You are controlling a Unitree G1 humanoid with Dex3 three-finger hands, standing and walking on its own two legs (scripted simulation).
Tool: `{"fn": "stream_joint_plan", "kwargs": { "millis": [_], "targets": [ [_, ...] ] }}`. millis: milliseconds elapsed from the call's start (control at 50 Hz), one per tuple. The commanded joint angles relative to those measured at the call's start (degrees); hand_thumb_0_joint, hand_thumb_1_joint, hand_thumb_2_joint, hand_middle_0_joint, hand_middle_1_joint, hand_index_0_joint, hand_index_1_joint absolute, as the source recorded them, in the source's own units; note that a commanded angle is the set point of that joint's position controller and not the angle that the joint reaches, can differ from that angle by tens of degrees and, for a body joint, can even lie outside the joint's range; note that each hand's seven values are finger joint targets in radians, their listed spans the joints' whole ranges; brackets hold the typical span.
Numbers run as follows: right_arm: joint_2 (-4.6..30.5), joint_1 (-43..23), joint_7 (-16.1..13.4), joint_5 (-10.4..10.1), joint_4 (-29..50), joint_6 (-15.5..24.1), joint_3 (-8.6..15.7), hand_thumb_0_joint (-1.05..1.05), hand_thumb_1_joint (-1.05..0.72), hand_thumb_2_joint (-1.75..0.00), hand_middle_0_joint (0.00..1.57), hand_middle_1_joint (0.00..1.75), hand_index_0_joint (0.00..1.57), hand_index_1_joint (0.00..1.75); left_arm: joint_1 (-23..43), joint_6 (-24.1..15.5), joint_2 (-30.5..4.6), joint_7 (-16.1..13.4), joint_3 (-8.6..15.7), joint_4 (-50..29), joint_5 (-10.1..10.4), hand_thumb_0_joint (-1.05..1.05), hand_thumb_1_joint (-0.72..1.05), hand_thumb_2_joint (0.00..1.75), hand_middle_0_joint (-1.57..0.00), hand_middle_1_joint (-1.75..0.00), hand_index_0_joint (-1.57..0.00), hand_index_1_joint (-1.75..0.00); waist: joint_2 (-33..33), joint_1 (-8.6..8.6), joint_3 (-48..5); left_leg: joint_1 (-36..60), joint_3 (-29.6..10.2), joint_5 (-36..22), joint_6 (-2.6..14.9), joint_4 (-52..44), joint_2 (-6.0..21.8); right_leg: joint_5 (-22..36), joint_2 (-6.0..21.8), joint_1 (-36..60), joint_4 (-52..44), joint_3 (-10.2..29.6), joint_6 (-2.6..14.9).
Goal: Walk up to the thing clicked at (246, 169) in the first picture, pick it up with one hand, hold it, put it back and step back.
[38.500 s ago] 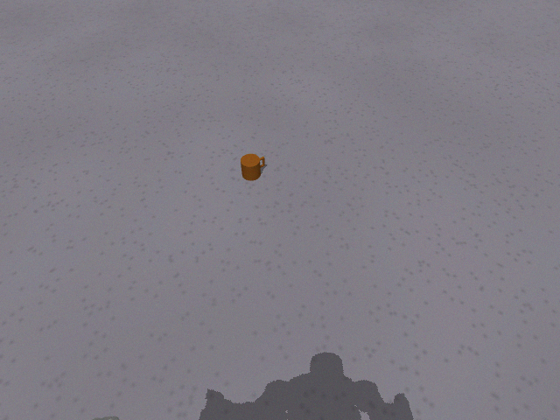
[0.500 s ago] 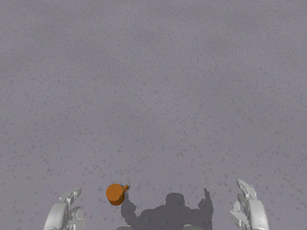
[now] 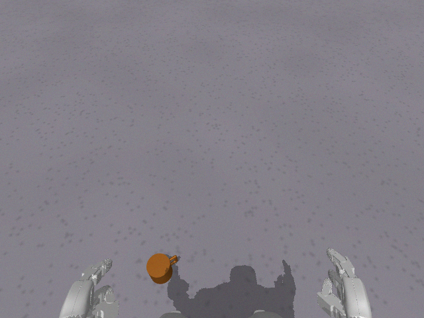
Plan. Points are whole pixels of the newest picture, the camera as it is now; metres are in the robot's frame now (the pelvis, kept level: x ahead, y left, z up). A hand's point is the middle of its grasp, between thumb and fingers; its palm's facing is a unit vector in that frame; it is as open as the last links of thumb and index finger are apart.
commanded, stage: home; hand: left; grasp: from above
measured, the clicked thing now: (163, 266) +0.42 +0.20 -0.67
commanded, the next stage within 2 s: stand in 0.52 s
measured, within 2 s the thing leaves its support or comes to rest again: neither
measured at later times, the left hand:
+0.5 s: hand (116, 308) +0.16 +0.18 -0.04, palm faces +0.05 -0.98 -0.20, open 7.4 cm
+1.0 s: hand out of the picture +0.08 +0.25 -0.11, palm faces +0.05 -0.94 -0.34, open 7.4 cm
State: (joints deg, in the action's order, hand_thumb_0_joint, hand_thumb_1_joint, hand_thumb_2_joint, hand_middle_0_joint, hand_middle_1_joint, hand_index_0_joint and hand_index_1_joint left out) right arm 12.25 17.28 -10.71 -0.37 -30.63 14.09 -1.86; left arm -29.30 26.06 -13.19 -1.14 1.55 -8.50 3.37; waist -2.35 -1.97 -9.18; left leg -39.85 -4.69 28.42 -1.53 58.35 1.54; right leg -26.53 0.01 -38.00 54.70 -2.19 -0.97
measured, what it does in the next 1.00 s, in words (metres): stands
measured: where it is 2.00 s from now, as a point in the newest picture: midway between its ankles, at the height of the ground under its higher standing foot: outside the picture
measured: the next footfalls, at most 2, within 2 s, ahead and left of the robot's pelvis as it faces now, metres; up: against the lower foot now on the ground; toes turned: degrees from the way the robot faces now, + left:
none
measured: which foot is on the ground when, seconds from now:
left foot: down 0.00-1.00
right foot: down 0.00-1.00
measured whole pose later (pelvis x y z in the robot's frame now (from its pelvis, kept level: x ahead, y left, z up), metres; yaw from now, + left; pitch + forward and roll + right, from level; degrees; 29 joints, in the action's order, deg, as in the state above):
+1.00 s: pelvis +0.00 +0.01 +0.04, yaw +0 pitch -1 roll +0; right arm 16.9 12.0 -0.9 3.0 -52.8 1.3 2.5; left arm -13.2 2.3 -17.0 -1.9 2.8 47.3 -2.3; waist 0.4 1.5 2.3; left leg -19.0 -2.6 21.0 -0.1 41.1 -0.6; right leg -20.4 2.5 -18.4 40.0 -0.5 -2.0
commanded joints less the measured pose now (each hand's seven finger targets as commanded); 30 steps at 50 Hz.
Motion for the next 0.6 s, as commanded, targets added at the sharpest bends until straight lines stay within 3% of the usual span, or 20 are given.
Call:
{"fn": "stream_joint_plan", "kwargs": {
  "millis": [0, 20, 40, 80, 180, 240, 280, 300, 320, 340, 360, 400, 420, 440, 480, 540, 560, 580],
  "targets": [
    [7.21, -3.76, -0.79, 0.03, 8.82, 3.29, 3.22, 0.00, -0.90, -0.90, 0.20, 0.30, 0.20, 0.30, 1.51, -2.95, -6.12, -0.57, 3.53, -11.09, -0.78, 0.00, 0.90, 0.90, -0.20, -0.30, -0.20, -0.30, 0.23, -0.53, -4.87, 5.26, 2.39, -13.44, 2.17, -8.92, -1.63, 11.51, -1.19, 3.80, -8.80, -1.18, 0.90],
    [7.20, -3.93, -0.74, -0.01, 8.63, 3.33, 3.09, 0.00, -0.90, -0.90, 0.20, 0.30, 0.20, 0.30, 0.79, -2.75, -4.57, -0.36, 2.33, -8.79, -0.60, 0.00, 0.90, 0.90, -0.20, -0.30, -0.20, -0.30, 0.84, -0.61, -3.56, 4.48, 2.26, -12.42, 2.23, -9.18, -1.62, 10.49, -1.20, 3.25, -8.88, -1.35, 0.84],
    [7.19, -4.23, -0.72, 0.00, 9.09, 3.35, 3.12, 0.00, -0.90, -0.90, 0.20, 0.30, 0.20, 0.30, 0.48, -2.56, -4.29, -0.42, 2.73, -8.32, -0.56, 0.00, 0.90, 0.90, -0.20, -0.30, -0.20, -0.30, 0.03, -0.64, -3.51, 4.66, 2.25, -12.06, 2.13, -9.51, -1.48, 10.15, -1.29, 2.69, -8.90, -1.35, 0.95],
    [7.55, -4.29, -0.70, -0.10, 9.20, 3.21, 3.37, 0.00, -0.90, -0.90, 0.20, 0.30, 0.20, 0.30, 2.46, -2.96, -7.08, -0.62, 4.83, -12.66, -0.44, 0.00, 0.90, 0.90, -0.20, -0.30, -0.20, -0.30, -1.07, 0.11, -4.45, 4.80, 2.12, -11.08, 2.04, -9.94, -1.44, 9.09, -1.26, 3.45, -9.02, -1.53, 0.98],
    [7.17, -4.15, -0.61, -0.08, 9.20, 3.13, 3.17, 0.00, -0.90, -0.90, 0.20, 0.30, 0.20, 0.30, 0.16, -2.55, -4.96, -0.44, 3.06, -9.77, -0.47, 0.00, 0.90, 0.90, -0.20, -0.30, -0.20, -0.30, -0.42, -0.26, -4.24, 4.62, 2.16, -10.70, 2.14, -9.81, -1.56, 8.90, -1.31, 3.21, -8.94, -1.40, 1.00],
    [7.56, -4.36, -0.57, -0.06, 9.80, 2.87, 3.41, 0.00, -0.90, -0.90, 0.20, 0.30, 0.20, 0.30, 1.17, -2.54, -6.71, -0.60, 4.05, -11.98, -0.55, 0.00, 0.90, 0.90, -0.20, -0.30, -0.20, -0.30, -0.42, -0.30, -5.83, 4.96, 2.44, -12.74, 2.17, -8.89, -1.72, 10.95, -1.23, 3.90, -8.91, -1.26, 0.87],
    [7.45, -4.22, -0.53, -0.07, 9.55, 2.85, 3.19, 0.00, -0.90, -0.90, 0.20, 0.30, 0.20, 0.30, 1.44, -2.46, -6.58, -0.56, 3.82, -11.75, -0.46, 0.00, 0.90, 0.90, -0.20, -0.30, -0.20, -0.30, -0.50, -0.25, -3.68, 3.96, 2.64, -10.81, 2.29, -9.02, -1.81, 9.29, -1.10, 3.12, -9.30, -1.18, 0.87],
    [7.28, -4.19, -0.50, -0.06, 9.42, 2.85, 3.12, 0.00, -0.90, -0.90, 0.20, 0.30, 0.20, 0.30, 0.88, -2.43, -5.61, -0.52, 3.05, -10.58, -0.42, 0.00, 0.90, 0.90, -0.20, -0.30, -0.20, -0.30, 0.20, -0.69, -4.59, 4.22, 2.34, -11.04, 2.32, -9.12, -1.79, 9.45, -1.20, 3.31, -9.11, -1.30, 0.88],
    [7.53, -4.19, -0.55, -0.12, 9.68, 2.92, 3.30, 0.00, -0.90, -0.90, 0.20, 0.30, 0.20, 0.30, 1.33, -2.48, -6.52, -0.64, 4.14, -11.87, -0.39, 0.00, 0.90, 0.90, -0.20, -0.30, -0.20, -0.30, 0.25, -0.22, -5.34, 4.57, 2.22, -11.80, 2.24, -9.18, -1.58, 9.87, -1.25, 3.84, -8.77, -1.42, 1.02],
    [7.38, -3.82, -0.45, -0.14, 9.35, 2.71, 3.18, 0.00, -0.90, -0.90, 0.20, 0.30, 0.20, 0.30, 0.48, -2.31, -5.09, -0.46, 2.65, -9.85, -0.39, 0.00, 0.90, 0.90, -0.20, -0.30, -0.20, -0.30, 0.01, -0.70, -4.60, 4.61, 2.26, -11.89, 2.23, -9.30, -1.62, 10.02, -1.24, 3.37, -8.76, -1.34, 0.98],
    [7.40, -4.07, -0.42, -0.19, 9.54, 2.70, 3.22, 0.00, -0.90, -0.90, 0.20, 0.30, 0.20, 0.30, 0.84, -2.42, -5.54, -0.50, 3.28, -11.03, -0.30, 0.00, 0.90, 0.90, -0.20, -0.30, -0.20, -0.30, -0.60, -0.27, -4.96, 4.51, 1.97, -11.72, 2.10, -9.64, -1.49, 9.66, -1.35, 3.34, -8.57, -1.52, 1.11],
    [7.60, -4.34, -0.52, -0.19, 9.64, 2.70, 3.30, 0.00, -0.90, -0.90, 0.20, 0.30, 0.20, 0.30, 3.04, -2.59, -6.67, -0.63, 3.93, -12.44, -0.39, 0.00, 0.90, 0.90, -0.20, -0.30, -0.20, -0.30, -0.73, -0.42, -3.37, 3.98, 1.93, -9.54, 2.18, -9.99, -1.45, 7.80, -1.32, 2.41, -9.05, -1.51, 0.98],
    [7.19, -4.47, -0.54, -0.16, 9.78, 2.89, 3.08, 0.00, -0.90, -0.90, 0.20, 0.30, 0.20, 0.30, 0.91, -2.23, -4.98, -0.48, 3.07, -9.32, -0.41, 0.00, 0.90, 0.90, -0.20, -0.30, -0.20, -0.30, -0.26, -0.63, -4.02, 4.11, 1.95, -9.42, 2.22, -9.74, -1.55, 7.80, -1.26, 2.87, -9.19, -1.43, 0.90],
    [7.31, -4.23, -0.55, -0.16, 9.54, 2.93, 3.22, 0.00, -0.90, -0.90, 0.20, 0.30, 0.20, 0.30, 3.64, -2.77, -7.15, -0.59, 4.43, -13.34, -0.25, 0.00, 0.90, 0.90, -0.20, -0.30, -0.20, -0.30, -0.27, -0.26, -4.08, 3.56, 2.22, -8.66, 2.36, -9.62, -1.70, 7.28, -1.17, 2.93, -9.53, -1.36, 0.82],
    [7.10, -4.08, -0.67, -0.21, 9.43, 2.93, 3.07, 0.00, -0.90, -0.90, 0.20, 0.30, 0.20, 0.30, 2.50, -2.73, -6.37, -0.60, 3.70, -11.39, -0.40, 0.00, 0.90, 0.90, -0.20, -0.30, -0.20, -0.30, 0.04, -0.62, -3.02, 3.39, 2.41, -7.78, 2.47, -9.55, -1.86, 6.64, -1.10, 2.51, -9.90, -1.10, 0.75],
    [7.07, -4.14, -0.72, -0.27, 9.60, 2.98, 3.19, 0.00, -0.90, -0.90, 0.20, 0.30, 0.20, 0.30, 1.01, -2.71, -6.10, -0.57, 4.02, -11.52, -0.28, 0.00, 0.90, 0.90, -0.20, -0.30, -0.20, -0.30, 0.10, -0.04, -4.88, 4.33, 2.61, -10.33, 2.33, -8.90, -1.80, 8.95, -1.08, 3.54, -9.46, -1.12, 0.80],
    [7.26, -4.25, -0.70, -0.33, 9.89, 2.87, 3.25, 0.00, -0.90, -0.90, 0.20, 0.30, 0.20, 0.30, -0.81, -2.27, -4.64, -0.49, 3.06, -8.64, -0.35, 0.00, 0.90, 0.90, -0.20, -0.30, -0.20, -0.30, 0.60, -0.66, -5.19, 4.59, 2.74, -11.01, 2.42, -8.83, -1.87, 9.68, -1.05, 3.45, -9.39, -0.95, 0.79],
    [7.28, -4.10, -0.68, -0.20, 9.86, 2.82, 3.28, 0.00, -0.90, -0.90, 0.20, 0.30, 0.20, 0.30, 2.28, -2.81, -6.92, -0.69, 4.18, -13.94, -0.41, 0.00, 0.90, 0.90, -0.20, -0.30, -0.20, -0.30, -1.05, -0.12, -6.45, 5.06, 2.58, -12.09, 2.24, -8.79, -1.77, 10.57, -1.12, 4.03, -8.98, -1.11, 0.91]
  ]
}}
